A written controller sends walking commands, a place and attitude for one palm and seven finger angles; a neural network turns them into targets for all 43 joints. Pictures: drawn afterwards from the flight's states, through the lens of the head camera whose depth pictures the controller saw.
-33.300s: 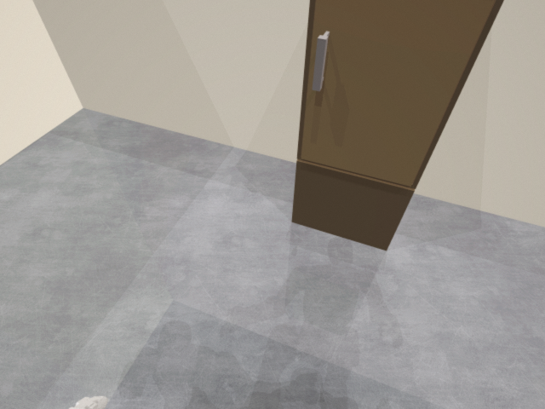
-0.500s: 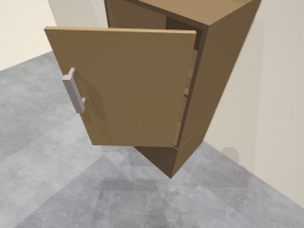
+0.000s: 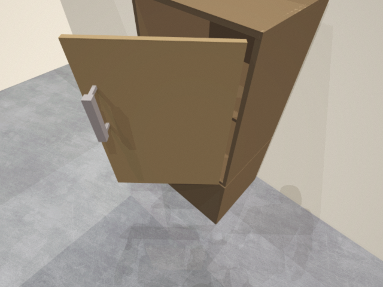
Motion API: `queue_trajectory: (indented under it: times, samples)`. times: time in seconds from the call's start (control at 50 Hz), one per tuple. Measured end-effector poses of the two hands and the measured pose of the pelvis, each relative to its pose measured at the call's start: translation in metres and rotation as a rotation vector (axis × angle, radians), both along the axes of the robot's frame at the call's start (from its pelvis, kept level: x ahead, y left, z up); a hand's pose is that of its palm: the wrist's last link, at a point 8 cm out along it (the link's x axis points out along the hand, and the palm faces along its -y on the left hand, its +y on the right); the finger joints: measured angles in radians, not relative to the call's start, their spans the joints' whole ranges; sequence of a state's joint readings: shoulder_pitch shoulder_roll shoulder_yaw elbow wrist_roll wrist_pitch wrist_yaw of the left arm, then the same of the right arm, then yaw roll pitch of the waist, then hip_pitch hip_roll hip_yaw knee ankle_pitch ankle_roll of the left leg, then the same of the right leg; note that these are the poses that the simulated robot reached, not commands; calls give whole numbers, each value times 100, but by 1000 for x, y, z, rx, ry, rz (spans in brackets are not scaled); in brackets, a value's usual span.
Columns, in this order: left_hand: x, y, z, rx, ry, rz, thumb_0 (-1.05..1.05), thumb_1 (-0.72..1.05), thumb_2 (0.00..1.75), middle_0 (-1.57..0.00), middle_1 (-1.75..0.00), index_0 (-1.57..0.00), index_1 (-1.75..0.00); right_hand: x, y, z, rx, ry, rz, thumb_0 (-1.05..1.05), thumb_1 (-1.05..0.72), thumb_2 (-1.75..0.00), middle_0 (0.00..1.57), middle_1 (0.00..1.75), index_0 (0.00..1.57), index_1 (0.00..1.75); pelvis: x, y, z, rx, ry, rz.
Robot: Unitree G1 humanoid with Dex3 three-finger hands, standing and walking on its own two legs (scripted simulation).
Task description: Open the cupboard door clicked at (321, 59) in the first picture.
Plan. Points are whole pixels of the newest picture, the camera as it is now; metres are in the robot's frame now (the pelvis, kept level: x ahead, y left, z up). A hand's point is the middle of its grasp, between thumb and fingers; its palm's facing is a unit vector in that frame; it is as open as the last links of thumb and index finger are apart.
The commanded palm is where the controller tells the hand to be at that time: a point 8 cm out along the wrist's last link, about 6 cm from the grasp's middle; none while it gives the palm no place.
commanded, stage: shuffle to correct the standing spot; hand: left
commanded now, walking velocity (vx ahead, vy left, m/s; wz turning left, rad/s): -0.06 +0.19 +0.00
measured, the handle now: (98, 114) +0.52 +0.29 +0.05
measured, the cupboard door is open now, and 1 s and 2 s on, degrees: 42 42 42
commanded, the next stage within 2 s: come to a stop and stand still in 0.12 s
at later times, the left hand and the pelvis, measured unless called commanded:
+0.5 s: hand out of the picture -0.01 +0.23 -0.18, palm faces +0.01 -0.97 -0.25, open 7.3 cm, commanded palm none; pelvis -0.03 +0.03 -0.01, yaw -1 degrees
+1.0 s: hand out of the picture -0.04 +0.21 -0.18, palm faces -0.01 -0.99 -0.17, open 7.3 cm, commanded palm none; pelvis -0.03 +0.04 +0.00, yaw -1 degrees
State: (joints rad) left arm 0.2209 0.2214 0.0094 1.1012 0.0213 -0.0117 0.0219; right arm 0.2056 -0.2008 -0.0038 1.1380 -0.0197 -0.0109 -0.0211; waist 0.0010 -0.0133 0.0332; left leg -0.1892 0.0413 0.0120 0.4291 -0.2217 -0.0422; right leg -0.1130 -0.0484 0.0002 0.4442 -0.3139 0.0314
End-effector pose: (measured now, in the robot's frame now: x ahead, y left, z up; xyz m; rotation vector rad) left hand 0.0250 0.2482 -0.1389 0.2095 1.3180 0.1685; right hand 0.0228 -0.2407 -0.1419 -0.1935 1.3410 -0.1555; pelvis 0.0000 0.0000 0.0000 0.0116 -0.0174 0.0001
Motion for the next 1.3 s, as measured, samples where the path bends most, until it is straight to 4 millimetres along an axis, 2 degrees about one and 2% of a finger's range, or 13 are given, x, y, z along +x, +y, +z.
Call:
queue_trajectory:
  times: [0.16, 0.3, 0.38, 0.46, 0.54, 0.64, 0.72, 0.82, 1.0, 1.14, 1.3]
  samples:
    - [-14, 3, -4, 3, 0, 29, 0, 91, 90, -20, -30, -21, -30, 0, 4, -5, -4, -13, -3, 0, -91, -90, 20, 30, 20, 30, -11, 8, -6, 1, 1, -4]
    - [-31, 30, -14, 7, 33, 45, 0, 91, 90, -20, -30, -21, -30, 2, 23, -4, -24, -65, -5, 0, -91, -90, 19, 30, 20, 29, -22, 32, -13, 23, -3, -13]
    - [-33, 39, -9, 15, 32, 26, 0, 91, 90, -20, -30, -20, -30, -8, 38, -1, -1, -76, -4, 0, -91, -90, 20, 30, 20, 29, -29, 35, -8, 16, 6, -15]
    - [-34, 33, -4, 11, 8, 11, 0, 91, 90, -19, -30, -20, -30, -19, 47, -4, 34, -57, -14, 0, -91, -90, 20, 30, 20, 30, -30, 31, -6, 21, 10, -18]
    - [-43, 14, -3, -18, 18, 7, 0, 91, 90, -19, -30, -20, -30, -31, 45, -9, 46, -23, -41, 0, -93, -90, 20, 30, 20, 30, -27, 29, -4, 7, -4, -15]
    - [-54, -9, -8, -60, 50, -12, 0, 91, 90, -19, -30, -20, -30, -45, 47, -9, 50, 5, -47, 0, -92, -90, 20, 30, 20, 30, -24, 30, -3, -21, -6, -26]
    - [-62, -16, -12, -86, 66, -18, 1, 91, 90, -20, -30, -20, -30, -53, 52, -8, 46, -10, -63, 0, -92, -90, 20, 30, 20, 29, -26, 33, -5, -20, -20, -27]
    - [-65, -13, -15, -100, 58, -10, 1, 91, 90, -20, -30, -21, -30, -61, 61, -8, 50, 4, -62, 0, -92, -90, 19, 30, 20, 29, -30, 36, -6, -18, -27, -21]
    - [-66, 7, -14, -82, 49, -2, 0, 91, 90, -20, -30, -20, -30, -69, 71, -3, 49, 23, -58, 1, -92, -90, 20, 30, 20, 30, -32, 44, -4, -17, -12, -16]
    - [-67, 18, -13, -75, 53, 1, 0, 91, 90, -19, -30, -20, -30, -66, 74, 1, 37, 24, -51, 0, -91, -90, 20, 30, 20, 30, -32, 49, -2, -18, -10, -16]
    - [-67, 23, -14, -86, 60, -2, 0, 91, 90, -19, -30, -20, -30, -57, 74, 5, 18, 9, -44, 0, -91, -90, 20, 30, 20, 30, -31, 55, 0, -19, -11, -19]
